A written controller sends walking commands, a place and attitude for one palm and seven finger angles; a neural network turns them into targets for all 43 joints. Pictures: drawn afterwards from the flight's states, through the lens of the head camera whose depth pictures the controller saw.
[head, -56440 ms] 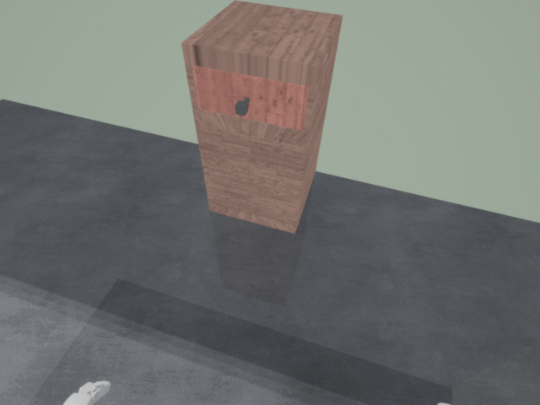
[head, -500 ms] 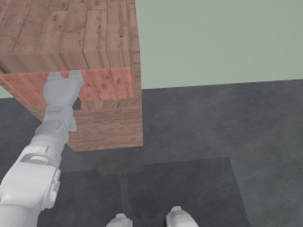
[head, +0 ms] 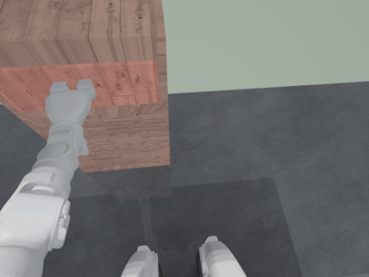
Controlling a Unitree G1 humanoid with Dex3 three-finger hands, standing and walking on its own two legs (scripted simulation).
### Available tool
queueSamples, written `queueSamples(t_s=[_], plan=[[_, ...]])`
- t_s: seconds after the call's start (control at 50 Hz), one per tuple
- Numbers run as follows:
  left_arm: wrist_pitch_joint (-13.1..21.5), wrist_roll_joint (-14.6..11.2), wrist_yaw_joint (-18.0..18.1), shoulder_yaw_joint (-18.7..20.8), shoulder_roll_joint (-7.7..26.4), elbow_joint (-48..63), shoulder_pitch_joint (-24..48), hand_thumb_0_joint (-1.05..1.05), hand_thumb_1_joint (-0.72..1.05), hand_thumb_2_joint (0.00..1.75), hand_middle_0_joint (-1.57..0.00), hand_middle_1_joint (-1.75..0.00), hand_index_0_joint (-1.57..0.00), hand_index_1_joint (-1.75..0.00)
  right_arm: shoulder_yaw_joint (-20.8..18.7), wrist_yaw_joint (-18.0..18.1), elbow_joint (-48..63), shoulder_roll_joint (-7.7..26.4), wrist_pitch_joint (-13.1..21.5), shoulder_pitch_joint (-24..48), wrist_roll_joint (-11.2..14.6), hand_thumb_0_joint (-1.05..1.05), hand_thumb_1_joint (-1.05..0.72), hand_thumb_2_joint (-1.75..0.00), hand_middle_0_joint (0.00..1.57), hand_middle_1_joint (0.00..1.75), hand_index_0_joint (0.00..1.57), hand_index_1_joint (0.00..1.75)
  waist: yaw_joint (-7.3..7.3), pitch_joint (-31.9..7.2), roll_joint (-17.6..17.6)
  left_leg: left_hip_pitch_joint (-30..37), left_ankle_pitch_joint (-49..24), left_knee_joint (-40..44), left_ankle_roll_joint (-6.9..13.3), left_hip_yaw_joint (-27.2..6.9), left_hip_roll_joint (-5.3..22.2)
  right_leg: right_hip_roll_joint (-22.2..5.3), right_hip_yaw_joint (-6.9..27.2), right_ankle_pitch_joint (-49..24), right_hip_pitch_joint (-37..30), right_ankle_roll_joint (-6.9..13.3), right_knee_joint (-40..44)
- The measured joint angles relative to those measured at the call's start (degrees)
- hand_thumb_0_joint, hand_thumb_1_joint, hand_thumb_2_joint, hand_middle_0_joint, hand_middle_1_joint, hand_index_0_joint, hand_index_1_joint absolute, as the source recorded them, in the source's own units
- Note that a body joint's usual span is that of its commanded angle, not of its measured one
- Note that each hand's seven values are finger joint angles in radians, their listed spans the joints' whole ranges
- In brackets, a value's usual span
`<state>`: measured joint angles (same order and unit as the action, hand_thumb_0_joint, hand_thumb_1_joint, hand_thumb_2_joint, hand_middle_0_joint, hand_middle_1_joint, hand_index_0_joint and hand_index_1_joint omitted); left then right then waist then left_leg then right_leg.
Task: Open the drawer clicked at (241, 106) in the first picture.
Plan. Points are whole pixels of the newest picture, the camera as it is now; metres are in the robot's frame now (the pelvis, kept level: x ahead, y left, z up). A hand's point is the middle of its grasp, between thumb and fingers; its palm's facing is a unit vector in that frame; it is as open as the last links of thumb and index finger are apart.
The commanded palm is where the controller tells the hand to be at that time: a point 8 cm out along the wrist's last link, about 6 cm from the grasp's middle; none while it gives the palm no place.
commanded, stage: lower the fingers behind the handle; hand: left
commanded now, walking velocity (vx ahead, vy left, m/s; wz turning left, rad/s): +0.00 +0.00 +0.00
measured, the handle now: (80, 103) +0.53 +0.22 -0.03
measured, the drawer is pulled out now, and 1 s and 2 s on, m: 0.01 0.00 0.00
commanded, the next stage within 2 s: close the thumb around the handle in 0.92 s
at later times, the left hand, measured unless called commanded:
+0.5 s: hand (79, 121) +0.49 +0.23 -0.05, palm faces -0.04 -0.03 -1.00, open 13.8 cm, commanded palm +0.47 +0.21 +0.00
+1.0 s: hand (78, 122) +0.49 +0.23 -0.05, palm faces -0.04 -0.01 -1.00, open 13.8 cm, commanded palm +0.47 +0.21 +0.00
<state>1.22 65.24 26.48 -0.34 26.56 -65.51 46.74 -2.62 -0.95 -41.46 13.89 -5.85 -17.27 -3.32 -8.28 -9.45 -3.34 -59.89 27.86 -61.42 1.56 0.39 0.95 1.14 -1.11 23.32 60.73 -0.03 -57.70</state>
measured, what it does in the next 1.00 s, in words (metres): stands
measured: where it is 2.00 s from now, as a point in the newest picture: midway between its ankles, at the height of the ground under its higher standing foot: outside the picture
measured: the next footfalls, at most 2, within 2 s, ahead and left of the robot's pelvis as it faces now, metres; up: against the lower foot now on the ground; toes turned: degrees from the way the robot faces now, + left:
none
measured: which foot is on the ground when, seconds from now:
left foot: down 0.00-1.00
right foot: down 0.00-1.00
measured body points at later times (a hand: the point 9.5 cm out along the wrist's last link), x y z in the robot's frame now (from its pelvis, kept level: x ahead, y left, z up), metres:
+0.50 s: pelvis +0.00 +0.00 -0.02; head +0.15 +0.01 +0.40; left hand +0.49 +0.23 +0.00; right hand +0.02 -0.27 -0.15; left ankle +0.00 +0.10 -0.66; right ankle +0.03 -0.12 -0.66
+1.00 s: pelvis -0.01 +0.01 -0.03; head +0.14 +0.01 +0.39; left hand +0.48 +0.23 +0.00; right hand +0.00 -0.27 -0.16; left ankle +0.00 +0.10 -0.66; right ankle +0.03 -0.12 -0.66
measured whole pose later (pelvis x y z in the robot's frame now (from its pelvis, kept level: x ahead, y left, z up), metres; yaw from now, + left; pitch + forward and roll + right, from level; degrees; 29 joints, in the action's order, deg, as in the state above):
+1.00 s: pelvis -0.01 +0.01 -0.03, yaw +0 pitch +29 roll -3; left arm 4.1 65.3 25.8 -0.4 28.8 -63.1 48.4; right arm -2.2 -0.5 -41.3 14.2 -4.8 -17.8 -3.5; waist -7.9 -10.6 -3.5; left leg -68.7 30.7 -70.1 2.0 -0.3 0.8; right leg 1.0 -1.8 25.8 69.0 -0.4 -65.6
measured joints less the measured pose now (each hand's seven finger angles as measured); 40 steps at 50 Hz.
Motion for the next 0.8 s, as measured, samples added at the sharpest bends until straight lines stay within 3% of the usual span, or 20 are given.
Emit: queueSamples(t_s=[0.14, 0.26, 0.4, 0.56, 0.68, 0.8], plan=[[2.9, -0.7, -2.8, 0.8, 1.4, 0.7, 0.6, 0.00, -0.48, 0.31, -0.32, -1.20, -0.32, -1.20, 0.8, 0.8, 0.1, 0.0, 0.6, -0.9, -0.1, 0.01, -0.90, -0.90, 0.20, 0.30, 0.21, 0.30, -0.49, -0.6, 0.2, -1.1, 0.5, -1.0, 0.0, 0.1, 0.2, 0.2, 0.1, 0.4, 1.2, 0.0, -1.0], [4.0, 0.2, -2.2, 1.4, 2.9, 0.7, 0.0, 0.00, -0.48, 0.31, -0.31, -1.20, -0.32, -1.20, 0.5, 0.8, 0.3, 0.6, 0.7, -1.3, -0.1, 0.01, -0.90, -0.90, 0.20, 0.30, 0.21, 0.30, -0.25, -0.9, 0.2, -3.6, 1.8, -3.6, 0.1, 0.1, 0.4, 0.3, 0.1, 1.5, 3.7, 0.0, -3.4], [5.1, 0.2, -0.7, 1.7, 2.1, 4.3, -1.4, 0.00, -0.48, 0.31, -0.31, -1.20, -0.31, -1.20, -0.6, 0.4, -0.5, 0.5, 1.0, -1.1, -0.6, 0.01, -0.90, -0.90, 0.20, 0.30, 0.21, 0.30, 0.76, -1.3, 0.2, -6.3, 2.6, -5.9, 0.1, -0.4, 0.2, 0.1, -0.4, 2.4, 6.0, -0.1, -5.4], [2.3, 0.4, 1.2, 0.3, 1.1, 2.3, 0.1, 0.00, -0.48, 0.31, -0.31, -1.20, -0.32, -1.20, 0.1, -0.2, -0.4, 0.1, 0.6, 0.6, -0.5, 0.01, -0.90, -0.90, 0.20, 0.30, 0.21, 0.30, 0.67, -1.5, 0.1, -6.8, 3.0, -7.1, 0.2, -0.7, 0.1, 0.1, -0.7, 2.7, 6.3, -0.2, -6.3], [1.3, -0.4, -1.0, 0.3, 1.4, 2.1, 0.5, 0.00, -0.48, 0.31, -0.31, -1.20, -0.32, -1.20, 0.6, 0.0, 0.7, -0.2, 0.5, 1.2, -0.2, 0.00, -0.90, -0.90, 0.20, 0.30, 0.21, 0.30, 0.29, -1.2, 0.0, -6.6, 2.8, -7.1, 0.4, -0.5, 0.1, 0.1, -0.5, 2.4, 6.2, -0.3, -6.3], [2.5, -0.6, -2.3, 0.5, 2.1, 2.2, 0.6, 0.00, -0.48, 0.31, -0.31, -1.20, -0.31, -1.20, 1.0, 0.5, 1.2, -0.1, 0.8, 0.5, 0.0, 0.00, -0.90, -0.90, 0.20, 0.30, 0.21, 0.30, 0.15, -1.1, 0.1, -6.8, 2.7, -7.2, 0.5, -0.3, 0.1, 0.1, -0.3, 2.2, 6.5, -0.4, -6.5]])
